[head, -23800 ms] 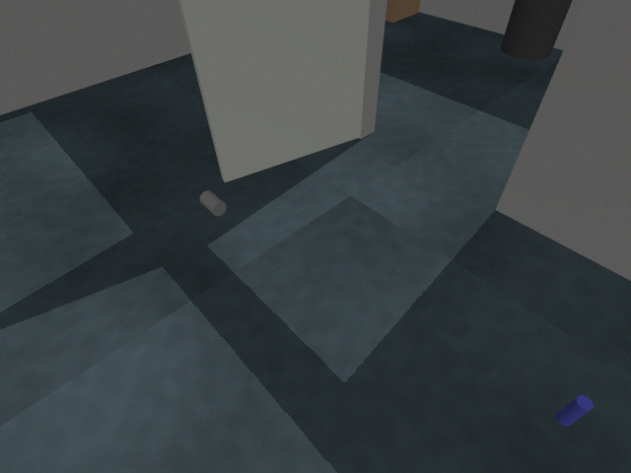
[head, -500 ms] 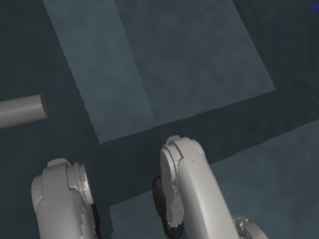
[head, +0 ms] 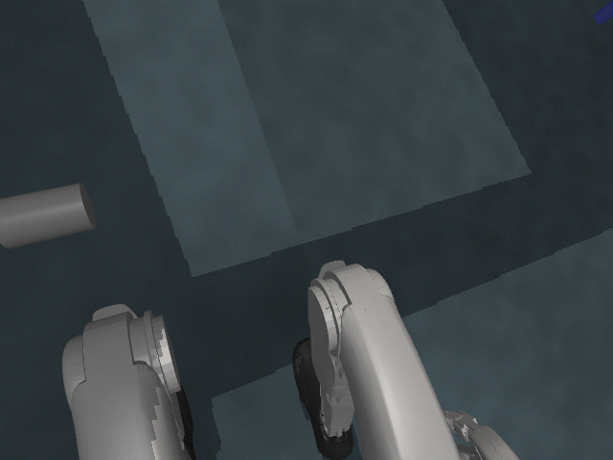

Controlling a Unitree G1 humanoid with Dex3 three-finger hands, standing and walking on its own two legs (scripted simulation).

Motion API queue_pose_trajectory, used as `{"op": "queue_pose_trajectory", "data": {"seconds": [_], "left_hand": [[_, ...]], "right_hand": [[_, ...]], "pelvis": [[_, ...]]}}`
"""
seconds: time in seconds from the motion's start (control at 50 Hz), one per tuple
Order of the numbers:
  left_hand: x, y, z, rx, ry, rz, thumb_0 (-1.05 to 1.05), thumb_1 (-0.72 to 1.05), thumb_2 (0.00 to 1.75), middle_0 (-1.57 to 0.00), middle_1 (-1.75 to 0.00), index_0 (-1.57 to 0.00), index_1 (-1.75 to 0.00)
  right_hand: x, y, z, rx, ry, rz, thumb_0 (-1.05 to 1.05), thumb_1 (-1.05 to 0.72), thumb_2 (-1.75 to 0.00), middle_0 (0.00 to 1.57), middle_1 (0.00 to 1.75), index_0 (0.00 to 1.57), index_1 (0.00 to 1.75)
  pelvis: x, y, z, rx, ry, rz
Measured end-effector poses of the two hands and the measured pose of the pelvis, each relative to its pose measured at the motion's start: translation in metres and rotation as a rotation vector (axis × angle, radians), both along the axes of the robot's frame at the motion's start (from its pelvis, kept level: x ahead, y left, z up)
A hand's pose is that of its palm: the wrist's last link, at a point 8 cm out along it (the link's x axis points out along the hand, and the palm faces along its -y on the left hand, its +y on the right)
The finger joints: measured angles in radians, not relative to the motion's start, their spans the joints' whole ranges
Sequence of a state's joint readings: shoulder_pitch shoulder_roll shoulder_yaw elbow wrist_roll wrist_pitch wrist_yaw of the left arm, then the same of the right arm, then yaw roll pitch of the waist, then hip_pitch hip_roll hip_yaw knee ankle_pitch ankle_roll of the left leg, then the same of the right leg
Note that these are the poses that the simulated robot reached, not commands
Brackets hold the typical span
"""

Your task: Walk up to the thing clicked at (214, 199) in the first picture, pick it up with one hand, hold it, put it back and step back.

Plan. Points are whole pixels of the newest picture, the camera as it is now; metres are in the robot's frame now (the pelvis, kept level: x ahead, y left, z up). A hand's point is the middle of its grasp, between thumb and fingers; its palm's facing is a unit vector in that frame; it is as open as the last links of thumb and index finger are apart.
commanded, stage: rise first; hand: left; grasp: from above
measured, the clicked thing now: (46, 215) +0.48 +0.31 -0.29
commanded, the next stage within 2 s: approach in 0.02 s
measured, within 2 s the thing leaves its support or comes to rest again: neither
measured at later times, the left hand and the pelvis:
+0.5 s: hand (26, 188) +0.48 +0.29 -0.17, palm faces -0.37 -0.08 -0.92, open 14.1 cm; pelvis +0.00 +0.00 +0.00, yaw +0 degrees
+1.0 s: hand (9, 209) +0.46 +0.31 -0.18, palm faces -0.46 -0.11 -0.88, open 14.3 cm; pelvis +0.00 +0.00 -0.01, yaw +0 degrees
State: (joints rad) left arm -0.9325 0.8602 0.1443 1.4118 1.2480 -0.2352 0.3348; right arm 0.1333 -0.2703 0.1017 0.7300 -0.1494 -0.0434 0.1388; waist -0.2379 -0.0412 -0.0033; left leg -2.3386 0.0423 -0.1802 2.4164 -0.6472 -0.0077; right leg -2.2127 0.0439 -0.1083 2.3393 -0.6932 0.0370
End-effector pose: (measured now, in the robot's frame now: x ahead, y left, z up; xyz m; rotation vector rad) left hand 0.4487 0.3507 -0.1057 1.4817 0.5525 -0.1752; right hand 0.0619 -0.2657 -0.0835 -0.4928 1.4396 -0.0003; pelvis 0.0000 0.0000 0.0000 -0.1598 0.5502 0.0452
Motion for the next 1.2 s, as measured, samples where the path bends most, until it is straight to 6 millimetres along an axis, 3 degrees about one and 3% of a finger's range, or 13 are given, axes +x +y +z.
{"op": "queue_pose_trajectory", "data": {"seconds": [0.26, 0.46, 0.54, 0.62, 0.72, 0.86, 1.06, 1.2], "left_hand": [[-0.001, -0.005, -0.008, 0.001, 0.011, -0.036, 0.0, -0.46, 0.95, -0.2, -0.89, -0.17, -0.91], [0.03, -0.052, -0.01, -0.018, -0.066, -0.104, 0.0, -0.51, 1.0, -0.15, -0.93, -0.12, -0.95], [0.042, -0.062, -0.007, 0.0, -0.089, -0.069, 0.0, -0.52, 1.01, -0.14, -0.93, -0.11, -0.95], [0.044, -0.058, -0.004, 0.034, -0.066, -0.014, 0.0, -0.53, 1.01, -0.14, -0.93, -0.11, -0.96], [0.031, -0.042, -0.008, 0.042, 0.003, 0.056, 0.0, -0.54, 1.01, -0.13, -0.95, -0.11, -0.96], [0.019, -0.022, -0.007, 0.006, 0.037, 0.03, 0.0, -0.56, 1.02, -0.11, -0.98, -0.09, -0.99], [0.016, -0.043, -0.025, -0.052, 0.005, -0.095, 0.0, -0.57, 1.04, -0.1, -0.99, -0.08, -1.0], [0.017, -0.044, -0.036, -0.022, -0.035, -0.071, 0.0, -0.56, 1.05, -0.09, -0.98, -0.08, -0.99]], "right_hand": [[-0.006, 0.002, 0.002, -0.01, 0.006, -0.003, 0.0, -0.9, -0.89, 0.2, 0.3, 0.21, 0.3], [-0.009, 0.002, 0.005, -0.015, -0.016, -0.004, 0.0, -0.89, -0.88, 0.2, 0.3, 0.21, 0.3], [-0.016, 0.0, 0.005, -0.007, -0.018, -0.021, 0.0, -0.89, -0.88, 0.2, 0.3, 0.21, 0.3], [-0.025, 0.0, 0.0, 0.02, -0.004, -0.043, 0.0, -0.89, -0.88, 0.2, 0.3, 0.21, 0.3], [-0.031, 0.002, -0.008, 0.059, 0.022, -0.054, 0.0, -0.9, -0.88, 0.2, 0.3, 0.21, 0.3], [-0.023, 0.002, -0.011, 0.055, 0.044, -0.018, 0.0, -0.9, -0.88, 0.2, 0.3, 0.21, 0.3], [0.0, -0.002, 0.004, -0.018, -0.013, 0.02, 0.0, -0.9, -0.89, 0.2, 0.3, 0.21, 0.3], [-0.001, -0.001, 0.006, -0.02, -0.03, 0.044, 0.0, -0.9, -0.89, 0.2, 0.3, 0.2, 0.3]], "pelvis": [[0.0, 0.001, -0.003, -0.003, -0.004, 0.002], [0.0, 0.0, -0.003, 0.0, 0.01, -0.002], [0.001, -0.001, -0.004, 0.003, 0.018, -0.008], [0.002, -0.003, -0.004, 0.009, 0.021, -0.015], [0.001, -0.004, -0.005, 0.018, 0.014, -0.016], [0.001, -0.004, -0.006, 0.019, 0.003, -0.007], [0.002, 0.001, -0.007, -0.01, -0.01, -0.004], [0.0, 0.001, -0.011, -0.009, -0.017, -0.008]]}}
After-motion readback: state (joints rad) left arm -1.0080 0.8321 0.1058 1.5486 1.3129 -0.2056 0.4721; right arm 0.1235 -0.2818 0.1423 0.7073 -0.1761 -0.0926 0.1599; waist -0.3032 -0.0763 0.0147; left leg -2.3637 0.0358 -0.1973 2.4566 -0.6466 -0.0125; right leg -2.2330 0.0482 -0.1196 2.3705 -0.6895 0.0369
